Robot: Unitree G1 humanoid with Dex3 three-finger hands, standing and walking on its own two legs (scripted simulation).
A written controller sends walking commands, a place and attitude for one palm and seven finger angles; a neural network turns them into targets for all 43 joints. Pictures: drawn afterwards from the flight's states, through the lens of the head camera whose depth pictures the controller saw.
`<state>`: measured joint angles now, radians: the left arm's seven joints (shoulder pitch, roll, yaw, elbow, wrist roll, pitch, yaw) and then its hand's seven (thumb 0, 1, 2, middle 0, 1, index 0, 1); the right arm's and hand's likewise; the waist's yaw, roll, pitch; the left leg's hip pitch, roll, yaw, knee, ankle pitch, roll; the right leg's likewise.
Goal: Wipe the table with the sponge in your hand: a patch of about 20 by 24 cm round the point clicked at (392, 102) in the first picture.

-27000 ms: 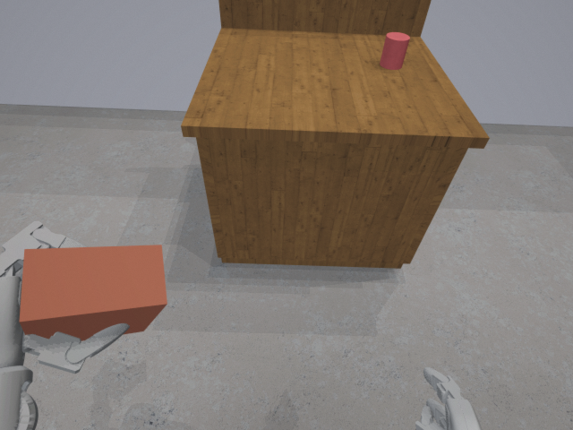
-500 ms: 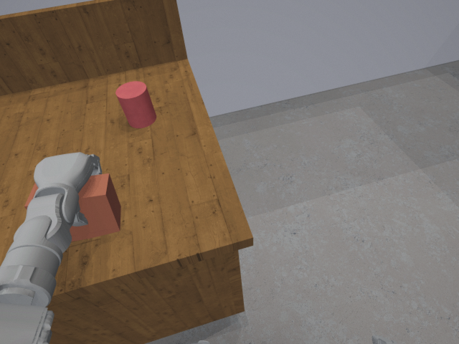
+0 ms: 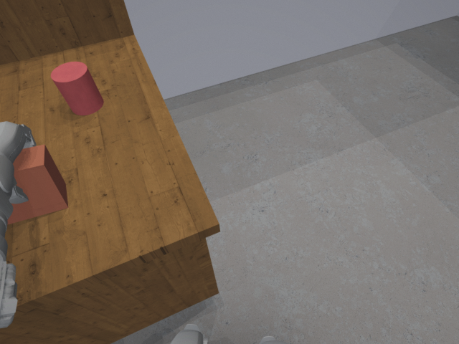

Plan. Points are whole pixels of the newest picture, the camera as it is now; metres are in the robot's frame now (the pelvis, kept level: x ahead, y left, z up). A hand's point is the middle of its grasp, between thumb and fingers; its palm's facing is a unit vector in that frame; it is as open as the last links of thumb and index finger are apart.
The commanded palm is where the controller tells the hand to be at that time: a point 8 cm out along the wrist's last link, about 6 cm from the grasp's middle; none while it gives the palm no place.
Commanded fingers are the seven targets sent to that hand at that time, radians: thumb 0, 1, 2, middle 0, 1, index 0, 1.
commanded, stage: wipe forward along the first lane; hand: left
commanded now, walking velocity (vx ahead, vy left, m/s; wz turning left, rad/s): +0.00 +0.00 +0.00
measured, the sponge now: (20, 193) +0.37 +0.40 +0.04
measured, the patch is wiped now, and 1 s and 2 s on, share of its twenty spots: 0.30 0.55 0.65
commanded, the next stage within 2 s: slide across to the middle lane in 0.48 s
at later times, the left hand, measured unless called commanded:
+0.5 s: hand (8, 146) +0.45 +0.42 +0.08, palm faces -0.18 +0.01 -0.98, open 10.1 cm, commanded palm +0.46 +0.41 +0.11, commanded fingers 0.00 0.10 1.30 -1.20 -1.60 -1.20 -1.60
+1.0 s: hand (12, 138) +0.47 +0.42 +0.09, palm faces -0.11 +0.06 -0.99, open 10.1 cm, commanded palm +0.47 +0.37 +0.12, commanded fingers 0.00 0.10 1.30 -1.20 -1.60 -1.20 -1.60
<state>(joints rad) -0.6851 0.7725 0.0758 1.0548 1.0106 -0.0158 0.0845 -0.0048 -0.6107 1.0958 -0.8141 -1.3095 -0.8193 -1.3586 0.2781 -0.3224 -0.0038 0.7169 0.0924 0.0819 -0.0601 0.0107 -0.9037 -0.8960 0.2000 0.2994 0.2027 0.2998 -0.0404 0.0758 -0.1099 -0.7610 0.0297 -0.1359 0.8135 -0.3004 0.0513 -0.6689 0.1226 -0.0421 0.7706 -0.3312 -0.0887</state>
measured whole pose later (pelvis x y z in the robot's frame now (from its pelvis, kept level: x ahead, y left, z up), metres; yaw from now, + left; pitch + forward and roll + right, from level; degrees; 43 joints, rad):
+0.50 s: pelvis +0.02 +0.04 +0.00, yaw -1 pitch +17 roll -3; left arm -0.80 0.80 0.07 1.12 1.04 -0.02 0.07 -0.01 -0.61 1.10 -0.81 -1.30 -0.82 -1.37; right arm 0.30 -0.30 0.00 0.71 0.08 0.11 -0.04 0.01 -0.90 -0.90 0.20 0.30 0.20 0.30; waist -0.06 0.06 -0.14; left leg -0.81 0.01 -0.11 0.82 -0.31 0.01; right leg -0.70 0.10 -0.01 0.74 -0.34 -0.03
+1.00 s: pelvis +0.03 +0.08 +0.01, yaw +1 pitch +15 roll -3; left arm -0.86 0.63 -0.14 1.10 1.01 0.13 0.18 -0.01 -0.61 1.10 -0.80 -1.32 -0.81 -1.39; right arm 0.30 -0.25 -0.02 0.77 0.07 0.09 -0.02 0.01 -0.90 -0.90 0.20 0.30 0.20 0.30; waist -0.03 0.05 -0.13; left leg -0.72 -0.06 -0.09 0.74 -0.28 0.05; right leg -0.59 0.03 0.01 0.65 -0.33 0.00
